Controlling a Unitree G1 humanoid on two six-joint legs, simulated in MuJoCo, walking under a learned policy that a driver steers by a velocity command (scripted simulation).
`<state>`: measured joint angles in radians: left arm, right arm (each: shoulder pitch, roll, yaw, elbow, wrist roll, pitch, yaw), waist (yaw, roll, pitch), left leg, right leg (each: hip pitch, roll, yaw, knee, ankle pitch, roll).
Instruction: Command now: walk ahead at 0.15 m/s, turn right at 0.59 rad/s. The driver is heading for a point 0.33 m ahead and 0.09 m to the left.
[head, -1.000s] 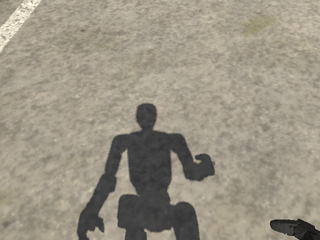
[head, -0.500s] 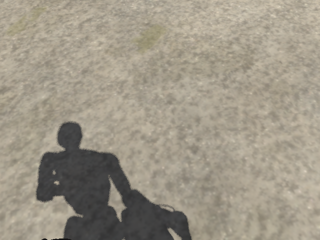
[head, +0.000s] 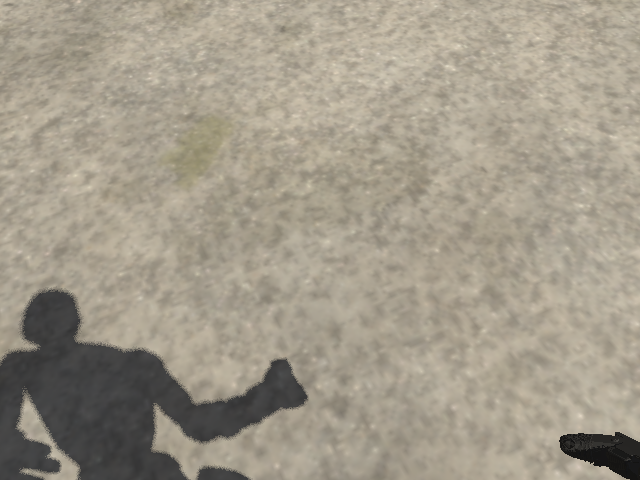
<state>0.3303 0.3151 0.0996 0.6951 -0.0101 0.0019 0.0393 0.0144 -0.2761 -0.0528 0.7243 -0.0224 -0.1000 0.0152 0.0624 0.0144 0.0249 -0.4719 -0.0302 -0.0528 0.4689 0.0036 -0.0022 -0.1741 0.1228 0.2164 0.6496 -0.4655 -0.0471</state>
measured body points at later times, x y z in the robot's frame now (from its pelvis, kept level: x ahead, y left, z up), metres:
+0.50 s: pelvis +0.07 +0.01 +0.01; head +0.09 +0.01 +0.46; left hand +0.19 +0.29 -0.09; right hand +0.21 -0.27 -0.10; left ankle +0.08 +0.12 -0.69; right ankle +0.06 -0.13 -0.72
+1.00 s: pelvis +0.08 +0.04 +0.02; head +0.11 +0.06 +0.47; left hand +0.14 +0.35 -0.09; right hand +0.33 -0.18 -0.07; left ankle +0.07 +0.13 -0.72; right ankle +0.15 -0.11 -0.69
